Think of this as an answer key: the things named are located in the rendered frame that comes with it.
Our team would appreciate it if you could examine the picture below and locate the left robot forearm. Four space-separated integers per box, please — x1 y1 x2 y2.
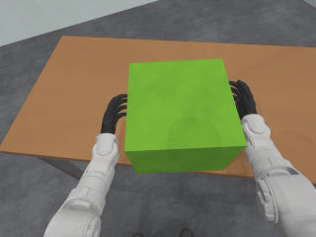
43 133 119 237

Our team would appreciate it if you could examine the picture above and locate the robot right hand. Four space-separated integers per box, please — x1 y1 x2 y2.
228 80 257 120

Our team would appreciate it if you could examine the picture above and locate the table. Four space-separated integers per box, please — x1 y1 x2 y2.
0 36 316 187

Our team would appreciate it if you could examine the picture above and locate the carton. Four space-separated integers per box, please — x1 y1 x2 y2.
124 58 248 175

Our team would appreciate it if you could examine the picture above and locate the robot left hand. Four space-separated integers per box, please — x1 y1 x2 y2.
101 94 128 134

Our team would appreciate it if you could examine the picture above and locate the left robot upper arm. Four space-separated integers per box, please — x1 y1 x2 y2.
45 208 102 237

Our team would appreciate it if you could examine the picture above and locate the right robot forearm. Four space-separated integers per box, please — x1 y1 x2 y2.
241 114 316 195

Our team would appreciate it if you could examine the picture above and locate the right robot upper arm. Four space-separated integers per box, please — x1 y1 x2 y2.
256 174 316 237

